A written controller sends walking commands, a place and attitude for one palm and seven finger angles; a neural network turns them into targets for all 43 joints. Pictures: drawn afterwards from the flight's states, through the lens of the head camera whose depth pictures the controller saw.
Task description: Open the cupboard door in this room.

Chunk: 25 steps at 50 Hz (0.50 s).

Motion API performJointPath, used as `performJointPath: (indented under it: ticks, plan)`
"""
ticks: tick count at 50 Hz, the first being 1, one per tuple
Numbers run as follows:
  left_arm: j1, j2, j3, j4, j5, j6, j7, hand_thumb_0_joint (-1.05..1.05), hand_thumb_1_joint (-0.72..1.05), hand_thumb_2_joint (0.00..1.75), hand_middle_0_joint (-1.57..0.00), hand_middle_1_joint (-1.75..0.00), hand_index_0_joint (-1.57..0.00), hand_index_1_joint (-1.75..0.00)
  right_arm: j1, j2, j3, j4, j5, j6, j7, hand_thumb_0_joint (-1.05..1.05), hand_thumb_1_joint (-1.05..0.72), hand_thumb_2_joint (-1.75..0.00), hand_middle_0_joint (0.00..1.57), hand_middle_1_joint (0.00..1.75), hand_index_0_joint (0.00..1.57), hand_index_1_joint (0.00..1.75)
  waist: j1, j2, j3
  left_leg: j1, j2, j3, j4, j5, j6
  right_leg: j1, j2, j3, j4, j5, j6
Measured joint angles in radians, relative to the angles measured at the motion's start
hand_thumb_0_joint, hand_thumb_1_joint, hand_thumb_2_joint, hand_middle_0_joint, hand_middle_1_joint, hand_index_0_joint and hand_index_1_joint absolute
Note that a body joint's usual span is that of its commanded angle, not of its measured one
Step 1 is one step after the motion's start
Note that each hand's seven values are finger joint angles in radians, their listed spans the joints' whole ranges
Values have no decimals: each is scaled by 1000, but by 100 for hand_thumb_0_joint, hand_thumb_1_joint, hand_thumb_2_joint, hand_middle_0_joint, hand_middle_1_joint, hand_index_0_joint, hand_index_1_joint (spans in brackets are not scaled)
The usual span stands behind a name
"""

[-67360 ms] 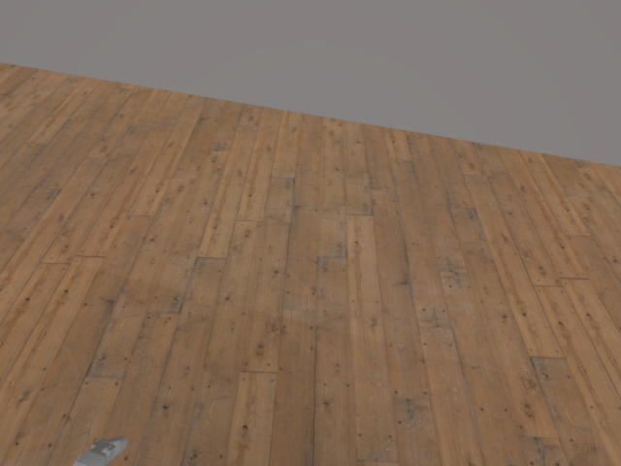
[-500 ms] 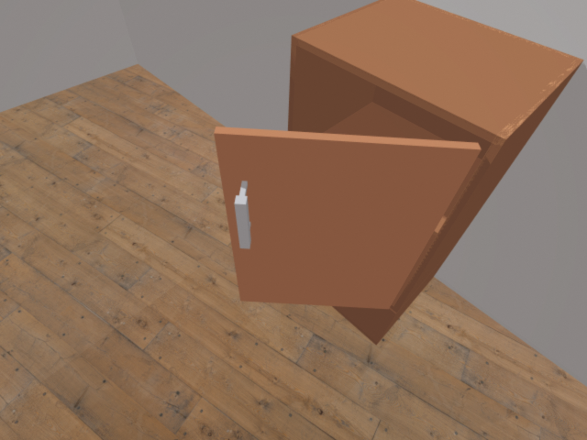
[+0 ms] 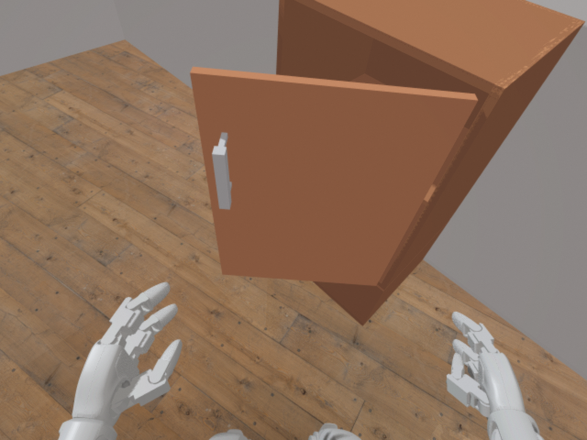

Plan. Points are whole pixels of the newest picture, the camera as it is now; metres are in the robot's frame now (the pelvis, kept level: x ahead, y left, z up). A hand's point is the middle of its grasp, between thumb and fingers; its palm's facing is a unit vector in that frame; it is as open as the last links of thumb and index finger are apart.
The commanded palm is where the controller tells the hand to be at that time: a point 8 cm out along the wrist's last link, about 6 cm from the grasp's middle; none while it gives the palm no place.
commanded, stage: raise the hand with hooked fingers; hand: left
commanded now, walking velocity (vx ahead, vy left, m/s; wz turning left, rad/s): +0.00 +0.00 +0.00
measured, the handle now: (224, 172) +0.54 +0.15 +0.02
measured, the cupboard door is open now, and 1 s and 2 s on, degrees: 42 42 42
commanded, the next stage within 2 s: move the hooked fingers beside the handle in 1.68 s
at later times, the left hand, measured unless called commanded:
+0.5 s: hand (117, 333) +0.24 +0.23 +0.03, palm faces +0.08 -1.00 -0.04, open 11.6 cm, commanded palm +0.20 +0.29 +0.02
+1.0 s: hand (64, 317) +0.26 +0.30 +0.02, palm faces +0.04 -1.00 -0.02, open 13.9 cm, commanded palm +0.23 +0.35 +0.04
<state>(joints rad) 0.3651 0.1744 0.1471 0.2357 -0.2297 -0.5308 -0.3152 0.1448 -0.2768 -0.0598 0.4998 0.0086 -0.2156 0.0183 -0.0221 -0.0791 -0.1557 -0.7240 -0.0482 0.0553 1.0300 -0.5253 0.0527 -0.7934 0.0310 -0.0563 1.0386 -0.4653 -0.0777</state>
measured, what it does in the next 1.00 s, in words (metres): stands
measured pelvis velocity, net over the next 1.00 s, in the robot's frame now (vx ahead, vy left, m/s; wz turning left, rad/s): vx -0.01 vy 0.04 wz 0.02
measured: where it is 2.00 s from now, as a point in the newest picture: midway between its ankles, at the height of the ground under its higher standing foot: outside the picture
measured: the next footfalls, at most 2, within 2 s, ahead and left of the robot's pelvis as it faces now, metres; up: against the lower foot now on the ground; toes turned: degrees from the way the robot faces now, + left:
none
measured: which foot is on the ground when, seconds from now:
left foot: down 0.00-1.00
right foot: down 0.00-1.00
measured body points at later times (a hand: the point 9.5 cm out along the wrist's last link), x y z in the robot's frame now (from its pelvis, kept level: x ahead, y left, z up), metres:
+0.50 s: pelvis -0.01 -0.01 -0.01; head +0.08 -0.01 +0.43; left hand +0.23 +0.28 +0.03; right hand +0.13 -0.25 -0.11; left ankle -0.01 +0.09 -0.67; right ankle +0.03 -0.07 -0.67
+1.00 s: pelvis -0.01 +0.04 -0.01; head +0.07 +0.06 +0.43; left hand +0.25 +0.36 +0.03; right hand +0.18 -0.19 -0.08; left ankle -0.01 +0.09 -0.67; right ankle +0.03 -0.07 -0.67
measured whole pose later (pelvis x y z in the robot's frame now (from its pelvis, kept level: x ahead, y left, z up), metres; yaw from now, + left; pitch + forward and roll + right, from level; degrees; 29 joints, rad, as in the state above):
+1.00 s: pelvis -0.01 +0.04 -0.01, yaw +1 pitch +16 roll -4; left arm 0.06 0.37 0.36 0.36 -0.36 -0.36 -0.47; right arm 0.22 -0.26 0.05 0.52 0.04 -0.20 -0.05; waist 0.00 0.02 -0.13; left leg -0.86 -0.05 0.01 1.11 -0.53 0.09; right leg -0.87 0.02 -0.10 1.02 -0.44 -0.03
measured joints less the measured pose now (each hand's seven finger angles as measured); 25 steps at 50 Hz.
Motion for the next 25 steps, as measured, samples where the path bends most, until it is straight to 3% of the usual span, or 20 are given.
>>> performJointPath:
  ticks: [4,7,10,13,16,18,20,22,25]
  plan:
    - [53,37,56,-15,-18,27,36,1,52,73,-23,-54,-23,-55,-28,-9,-4,-52,1,18,-18,1,-91,-90,20,30,20,30,41,3,19,-120,12,-32,121,-36,-17,-101,5,-41,92,-30,-18]
    - [59,56,98,-98,-54,-18,61,1,44,70,-23,-59,-23,-59,-36,6,18,-27,1,13,-37,1,-91,-90,20,30,20,30,63,26,31,-175,20,-70,178,-51,-30,-134,9,-82,118,-39,-29]
    - [12,73,97,-163,-90,-67,11,1,38,67,-23,-63,-23,-64,-36,24,61,25,4,-2,-50,1,-91,-90,20,30,20,30,70,64,35,-208,24,-101,209,-56,-36,-149,13,-114,124,-39,-32]
    - [-90,110,79,-138,-97,-41,-79,1,30,64,-23,-68,-24,-68,-24,52,103,69,17,-6,-62,1,-91,-90,20,30,20,30,60,93,33,-230,27,-109,218,-53,-39,-166,15,-122,124,-35,-30]
    - [-182,148,86,-55,-107,93,-145,1,23,61,-24,-72,-24,-73,4,78,128,82,32,12,-68,1,-91,-90,21,30,20,30,30,105,38,-227,29,-95,198,-43,-40,-172,17,-107,113,-24,-28]
    - [-204,155,109,-15,-124,186,-151,0,19,59,-25,-75,-25,-76,33,84,130,78,36,24,-67,1,-91,-90,21,30,21,30,5,108,43,-210,29,-80,169,-33,-37,-162,17,-92,94,-14,-24]
    - [-191,146,146,-6,-141,232,-127,0,14,57,-25,-78,-26,-79,67,82,120,73,35,30,-63,1,-91,-90,21,30,21,30,-11,106,42,-187,30,-64,136,-22,-33,-149,19,-73,71,-3,-19]
    - [-157,129,178,-26,-148,221,-83,0,10,55,-25,-81,-26,-82,102,73,99,75,32,26,-60,1,-91,-90,21,30,21,30,-18,102,36,-164,30,-49,104,-14,-28,-132,21,-57,46,6,-14]
    - [-114,106,198,-58,-141,149,-39,0,3,52,-26,-86,-26,-86,140,44,65,87,25,15,-57,1,-91,-90,21,30,20,30,-13,101,26,-144,27,-40,76,-7,-20,-115,20,-45,22,13,-8]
